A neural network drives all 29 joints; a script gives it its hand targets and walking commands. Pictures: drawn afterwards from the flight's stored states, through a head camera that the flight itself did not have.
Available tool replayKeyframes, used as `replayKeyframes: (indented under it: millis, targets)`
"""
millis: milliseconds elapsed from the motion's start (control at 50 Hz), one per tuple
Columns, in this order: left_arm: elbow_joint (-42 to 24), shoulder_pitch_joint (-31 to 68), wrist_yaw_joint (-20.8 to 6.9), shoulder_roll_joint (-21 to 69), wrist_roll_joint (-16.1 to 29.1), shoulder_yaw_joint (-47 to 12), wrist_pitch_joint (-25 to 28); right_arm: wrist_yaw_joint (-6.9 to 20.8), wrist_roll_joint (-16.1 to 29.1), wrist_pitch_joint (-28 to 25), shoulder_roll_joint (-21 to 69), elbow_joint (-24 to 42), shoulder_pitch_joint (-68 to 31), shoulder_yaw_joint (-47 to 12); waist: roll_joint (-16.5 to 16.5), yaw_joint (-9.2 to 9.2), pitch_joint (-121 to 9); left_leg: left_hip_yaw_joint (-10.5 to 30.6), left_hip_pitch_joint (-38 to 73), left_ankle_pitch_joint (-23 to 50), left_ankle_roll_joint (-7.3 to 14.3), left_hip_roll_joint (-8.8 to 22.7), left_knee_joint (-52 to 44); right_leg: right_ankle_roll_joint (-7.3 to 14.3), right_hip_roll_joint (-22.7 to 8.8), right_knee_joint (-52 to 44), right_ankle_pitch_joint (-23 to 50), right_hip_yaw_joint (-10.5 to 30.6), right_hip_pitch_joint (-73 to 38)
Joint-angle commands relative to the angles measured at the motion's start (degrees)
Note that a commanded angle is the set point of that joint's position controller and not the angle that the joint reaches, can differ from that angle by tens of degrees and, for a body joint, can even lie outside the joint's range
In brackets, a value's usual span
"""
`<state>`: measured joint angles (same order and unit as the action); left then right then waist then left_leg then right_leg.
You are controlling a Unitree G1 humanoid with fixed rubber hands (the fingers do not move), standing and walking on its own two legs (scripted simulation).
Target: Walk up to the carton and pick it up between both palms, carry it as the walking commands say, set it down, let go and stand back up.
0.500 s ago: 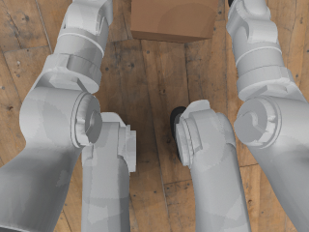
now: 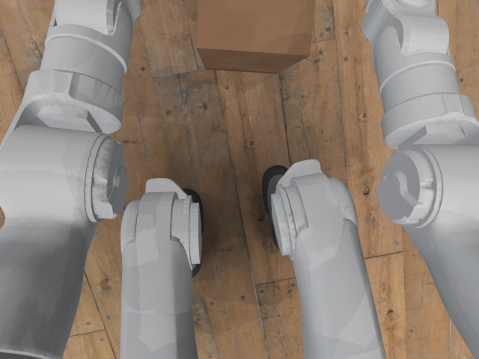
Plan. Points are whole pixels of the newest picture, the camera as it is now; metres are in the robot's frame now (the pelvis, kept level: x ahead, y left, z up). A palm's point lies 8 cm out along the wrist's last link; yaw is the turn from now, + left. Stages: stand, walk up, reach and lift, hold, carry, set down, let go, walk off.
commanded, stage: set down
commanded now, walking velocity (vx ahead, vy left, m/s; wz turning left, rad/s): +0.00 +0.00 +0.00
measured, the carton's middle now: out of the picture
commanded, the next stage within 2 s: let go in 1.12 s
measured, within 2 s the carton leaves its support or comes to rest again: neither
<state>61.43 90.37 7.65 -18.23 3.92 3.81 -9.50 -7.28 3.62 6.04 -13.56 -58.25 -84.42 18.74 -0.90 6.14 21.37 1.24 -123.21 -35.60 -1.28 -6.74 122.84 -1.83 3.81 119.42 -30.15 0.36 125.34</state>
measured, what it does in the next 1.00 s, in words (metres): rises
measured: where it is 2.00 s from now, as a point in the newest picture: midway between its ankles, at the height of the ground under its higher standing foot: (236, 236)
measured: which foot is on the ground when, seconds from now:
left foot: down 0.00-1.00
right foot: down 0.00-1.00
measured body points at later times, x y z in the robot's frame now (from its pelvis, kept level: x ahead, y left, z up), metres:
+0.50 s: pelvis +0.02 +0.00 +0.13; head +0.37 -0.02 +0.41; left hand +0.61 +0.09 +0.00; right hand +0.55 -0.22 +0.00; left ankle +0.10 +0.11 -0.36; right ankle +0.13 -0.12 -0.36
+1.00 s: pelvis +0.04 -0.01 +0.26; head +0.36 -0.02 +0.58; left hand +0.61 +0.10 +0.15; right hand +0.55 -0.23 +0.14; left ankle +0.10 +0.11 -0.36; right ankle +0.13 -0.12 -0.36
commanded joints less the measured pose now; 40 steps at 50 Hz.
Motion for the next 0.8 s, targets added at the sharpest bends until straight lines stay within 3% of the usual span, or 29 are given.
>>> replayKeyframes:
  millis: [0,160,440,780]
  targets:
    - [-6.37,17.3,0.23,-3.7,-1.04,1.77,0.25,-0.43,-1.28,0.04,-6.06,7.13,-13.09,0.81,-3.54,3.33,-76.78,-3.77,29.16,13.02,-0.41,-0.06,-14.06,-0.27,0.84,-11.4,18.84,-4.27,-43.21]
    - [-7.31,12.91,-0.08,-2.66,-4.02,5.38,-0.74,-0.22,-2.82,1.7,-3.52,11.25,-9.7,1.52,-2.38,2.01,-78.67,-4.58,29.67,13.92,-0.29,-0.7,-21.84,-0.62,1.89,-18.45,20.23,-4.61,-45.9]
    - [-13.84,5.92,-0.95,0.23,-7.41,7.6,-1.75,0.48,-5.03,3.18,-1.29,17.07,-0.96,3.63,-4.54,2.67,-83.69,-4.73,42.09,22.26,-1.16,-1.85,-35.81,-1.32,2.42,-32.16,28.13,-4.48,-54.66]
    - [-14.4,-0.77,-2.69,2.16,-9.7,10.79,-0.95,2.09,-7.56,2.63,1.23,19.16,5.17,4.87,-2.83,2.07,-80.91,-3.02,54.63,26.83,-1.09,-1.53,-56.14,-1.79,1.37,-51.41,35.61,-2.61,-71.33]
